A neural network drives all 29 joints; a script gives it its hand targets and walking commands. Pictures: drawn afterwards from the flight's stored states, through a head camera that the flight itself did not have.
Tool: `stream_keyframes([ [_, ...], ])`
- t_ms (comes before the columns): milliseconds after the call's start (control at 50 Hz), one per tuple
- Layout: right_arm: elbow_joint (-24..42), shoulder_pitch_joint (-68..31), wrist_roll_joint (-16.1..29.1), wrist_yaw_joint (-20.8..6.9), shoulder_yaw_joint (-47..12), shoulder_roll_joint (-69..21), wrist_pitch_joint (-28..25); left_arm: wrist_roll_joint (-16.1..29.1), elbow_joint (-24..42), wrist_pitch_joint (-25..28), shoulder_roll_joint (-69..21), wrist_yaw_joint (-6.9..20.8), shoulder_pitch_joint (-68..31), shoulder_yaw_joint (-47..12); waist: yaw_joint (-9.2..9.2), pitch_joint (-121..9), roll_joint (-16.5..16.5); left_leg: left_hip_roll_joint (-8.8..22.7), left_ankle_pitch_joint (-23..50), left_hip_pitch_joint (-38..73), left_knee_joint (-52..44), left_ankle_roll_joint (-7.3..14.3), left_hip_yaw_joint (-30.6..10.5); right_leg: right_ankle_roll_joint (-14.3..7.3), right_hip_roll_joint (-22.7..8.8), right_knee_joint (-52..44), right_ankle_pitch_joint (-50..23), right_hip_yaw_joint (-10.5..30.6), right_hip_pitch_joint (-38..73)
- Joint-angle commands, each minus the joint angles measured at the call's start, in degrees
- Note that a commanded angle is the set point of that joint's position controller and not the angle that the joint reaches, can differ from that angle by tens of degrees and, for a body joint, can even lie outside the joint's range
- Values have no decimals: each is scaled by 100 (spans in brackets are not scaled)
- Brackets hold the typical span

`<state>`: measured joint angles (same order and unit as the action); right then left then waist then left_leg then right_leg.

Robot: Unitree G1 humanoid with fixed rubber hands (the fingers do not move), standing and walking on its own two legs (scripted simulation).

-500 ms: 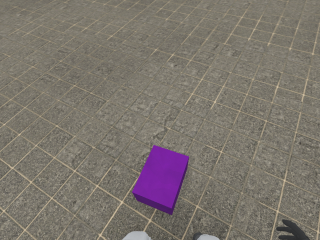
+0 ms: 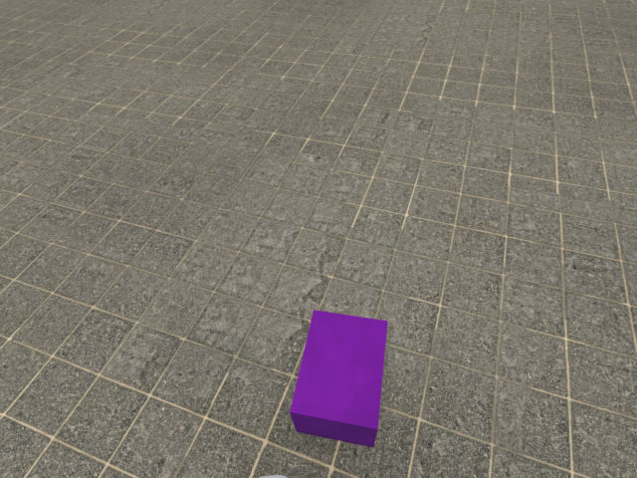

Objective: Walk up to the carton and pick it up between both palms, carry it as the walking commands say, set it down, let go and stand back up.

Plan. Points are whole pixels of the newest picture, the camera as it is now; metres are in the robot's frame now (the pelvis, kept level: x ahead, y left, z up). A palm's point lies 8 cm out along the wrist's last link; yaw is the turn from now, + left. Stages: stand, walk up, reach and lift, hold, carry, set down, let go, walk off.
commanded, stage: walk up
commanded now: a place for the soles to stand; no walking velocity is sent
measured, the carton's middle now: (342, 376) +0.50 -0.02 -0.65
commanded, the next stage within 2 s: none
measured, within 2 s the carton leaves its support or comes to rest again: neither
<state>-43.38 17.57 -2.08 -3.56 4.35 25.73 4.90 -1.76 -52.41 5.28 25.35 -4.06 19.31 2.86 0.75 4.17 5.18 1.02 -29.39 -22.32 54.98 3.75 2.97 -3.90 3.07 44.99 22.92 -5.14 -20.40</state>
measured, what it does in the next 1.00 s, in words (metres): steps on the spot, turning right: left foot, then right foot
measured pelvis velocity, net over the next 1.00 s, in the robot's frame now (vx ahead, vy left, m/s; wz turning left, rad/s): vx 0.05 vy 0.08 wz -0.26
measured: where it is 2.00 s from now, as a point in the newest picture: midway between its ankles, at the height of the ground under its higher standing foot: outside the picture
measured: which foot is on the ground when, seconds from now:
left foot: up 0.00-0.20, down 0.22-1.00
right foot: down 0.00-0.24, up 0.26-0.50, down 0.52-1.00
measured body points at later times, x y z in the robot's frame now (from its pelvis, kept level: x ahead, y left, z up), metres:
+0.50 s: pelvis +0.00 +0.10 +0.00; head +0.02 +0.11 +0.45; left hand +0.17 +0.41 -0.10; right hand -0.02 -0.25 -0.09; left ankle +0.08 +0.23 -0.70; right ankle -0.01 -0.02 -0.69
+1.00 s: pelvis +0.05 +0.08 +0.02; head +0.08 +0.07 +0.46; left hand +0.21 +0.36 -0.11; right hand +0.03 -0.25 -0.10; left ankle +0.09 +0.20 -0.70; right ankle +0.02 -0.04 -0.70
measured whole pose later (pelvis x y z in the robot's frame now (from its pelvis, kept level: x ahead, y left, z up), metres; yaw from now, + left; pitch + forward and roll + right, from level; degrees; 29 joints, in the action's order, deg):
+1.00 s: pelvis +0.05 +0.08 +0.02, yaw -15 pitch -1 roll +1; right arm -53.9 13.5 -0.1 0.9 0.0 23.4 -3.3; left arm -0.4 -55.4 -0.4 22.4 1.7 10.6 2.1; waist 0.7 4.4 -1.2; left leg 2.0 -19.9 -18.1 39.5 -0.9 1.9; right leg 0.2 -0.1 41.3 22.0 2.1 -18.4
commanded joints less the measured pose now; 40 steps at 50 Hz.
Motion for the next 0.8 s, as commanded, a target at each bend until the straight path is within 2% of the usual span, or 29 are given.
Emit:
stream_keyframes([
  [0, 603, -558, 13, 143, 359, 1160, -304, 162, 461, 163, 1655, -106, 274, 467, -148, 177, -477, 550, -121, -1864, 655, -104, -926, -936, -2064, -1726, -2232, 3444, 1111],
  [40, 382, -187, 106, 155, 455, 1115, -290, 101, 597, 115, 1809, -16, 25, 392, 10, -418, -1387, 358, 237, -819, 817, -190, -562, -897, -1687, -1511, -2339, 2582, 625],
  [80, 266, -187, 204, 203, 380, 1021, -315, 142, 741, 59, 1520, 38, -298, 250, 7, -211, -1182, 356, 589, -78, 209, -212, -356, -767, -1502, -1490, -2334, 2182, -404],
  [120, -26, 284, 299, 264, 407, 899, -388, 119, 889, -40, 1345, 135, -632, 177, 188, -287, -1433, 158, 1383, 982, -335, -141, -111, -615, -1279, -1060, -2269, 1578, -1314],
  [140, -101, 473, 314, 289, 431, 939, -455, 111, 950, -157, 1310, 178, -780, 198, 342, -462, -1545, -9, 1361, 1626, -758, -215, 172, -485, -909, -516, -1765, 1279, -1536],
  [160, -223, 851, 254, 366, 488, 1039, -553, 54, 940, -260, 1044, 210, -960, 145, 624, -447, -1125, -39, 1307, 1689, -1544, -151, 132, -233, -600, 269, -1322, 885, -1492],
  [180, -200, 951, 182, 418, 516, 1427, -624, 87, 1016, -318, 816, 209, -653, 110, 569, -601, 240, 1022, 1044, 1429, -2720, 106, -1701, 75, -134, 1594, -457, 697, -1592],
  [200, 92, 298, 161, 446, 497, 1748, -683, 111, 1107, -369, 865, 197, -521, 152, 192, -366, 687, 2332, 788, 692, -3541, 884, -3855, 325, 192, 2205, 1081, 1000, -1699],
  [220, 81, -43, 130, 463, 493, 1710, -728, 49, 968, -413, 1238, 190, -386, 235, 18, -71, -256, 2425, 110, 215, -3520, 1199, -3593, 298, -177, 2437, 1066, 1259, -1499],
  [240, 133, -403, 138, 490, 519, 1930, -719, -10, 880, -455, 1266, 219, -356, 236, 30, -227, 269, 2514, -559, 126, -3524, 1372, -3643, 342, -292, 2500, 1209, 1201, -1468],
  [260, 211, -671, 126, 486, 522, 1781, -698, 43, 780, -425, 1292, 248, -688, 319, -11, 156, 94, 2250, -461, -384, -3516, 1210, -3247, 378, -324, 2480, 902, 1228, -1298],
  [280, 293, -806, 78, 482, 491, 1718, -665, 90, 659, -415, 1265, 314, -483, 382, -84, 227, 808, 1960, -871, -608, -3454, 1011, -2578, 353, -382, 2033, 800, 873, -1130],
  [320, 79, -395, 56, 490, 432, 1827, -715, 64, 501, -474, 1256, 451, -431, 425, 42, 145, 746, 1744, -1314, -349, -3499, 753, -2405, 307, -265, 1911, 421, 954, -1141],
  [400, -45, -205, 60, 516, 356, 1802, -708, 5, 523, -533, 1074, 605, -519, 463, -39, -125, 806, 1795, -773, -27, -3111, 786, -1860, 206, -249, 428, 921, 522, -558],
  [440, 30, -521, 17, 460, 266, 1633, -645, -58, 389, -474, 1162, 626, -28, 522, -301, -241, 739, 1272, -875, -813, -2548, 426, -941, 159, -98, -614, 266, 404, 872],
  [460, -119, -129, 34, 487, 200, 1312, -610, -120, 330, -480, 1311, 596, 115, 642, -408, -216, -241, 859, -1013, -1578, -1698, 90, -538, 77, -375, -1449, 637, 1110, 1517],
  [480, 34, -14, 97, 529, 79, 969, -604, -172, 457, -481, 1731, 592, 168, 720, -337, -213, -1992, 287, -697, -2040, -423, -176, -18, -390, -1403, -2435, 1977, 3257, 1456],
  [500, 109, -459, 142, 595, 68, 931, -629, -110, 611, -463, 1900, 565, -352, 676, -319, 243, -1498, 325, -483, -2084, 171, -162, 1, -898, -2085, -2855, 2459, 4087, 680],
  [520, -45, -374, 108, 585, 195, 1309, -678, -48, 765, -450, 1763, 529, -662, 634, -190, 363, -915, 464, -194, -1605, 126, -91, -311, -1101, -2008, -2640, 2364, 3800, 158],
  [540, -99, -343, 184, 559, 254, 1288, -724, -37, 756, -454, 1721, 542, -859, 601, -157, 313, -1011, 475, -77, -1054, 225, -79, -365, -1079, -1866, -2513, 2064, 3309, -166],
  [600, -702, 1066, 244, 524, 328, 1260, -909, 36, 882, -561, 1254, 558, -1355, 420, 551, -361, -1008, 175, 957, 1050, -1742, -9, -113, -455, -952, -1142, 362, 1596, -845],
  [620, -842, 1346, 101, 551, 373, 1379, -912, 49, 761, -567, 869, 574, -1275, 334, 599, -542, -331, 624, 436, 1331, -2381, 98, -818, -168, -584, -306, 973, 1130, -1122],
  [640, -514, 775, -26, 577, 331, 1690, -994, 118, 791, -591, 595, 558, -1086, 262, 371, -262, 560, 1850, -445, 1120, -3792, 442, -3287, 179, -94, 852, 711, 836, -1462],
  [660, -444, 248, 56, 622, 319, 1802, -994, 55, 638, -619, 1021, 516, -1117, 337, 141, 260, -398, 2267, -950, 576, -4143, 613, -3914, 257, -217, 1173, 723, 1324, -1390],
  [680, -428, 91, 78, 604, 292, 1784, -977, 55, 516, -601, 1134, 515, -819, 379, 47, 77, -221, 2164, -1044, 554, -3952, 923, -3512, 243, -337, 1199, 850, 1206, -1179],
  [700, -349, -165, 61, 614, 242, 1686, -963, 77, 379, -576, 1074, 518, -747, 407, 13, 46, -51, 2123, -309, 515, -3652, 1168, -3330, 255, -408, 1110, 969, 1127, -1071],
  [720, -405, -213, -6, 613, 210, 1684, -937, 101, 321, -507, 977, 495, -564, 352, -134, 163, 234, 1945, 396, 96, -3425, 1037, -2778, 222, -493, 592, 695, 1066, -656],
  [760, -375, -668, 81, 500, 68, 1368, -912, 139, 69, -383, 961, 521, -82, 359, -450, -357, 659, 1189, 1397, -32, -2694, 410, -1143, 73, -338, -726, -217, 649, 509],
  [780, -436, -614, 125, 491, 22, 1392, -883, 95, 5, -396, 1079, 520, -63, 399, -437, -353, 258, 881, 1160, -115, -2458, 165, -887, -29, -381, -1108, -606, 955, 711],
])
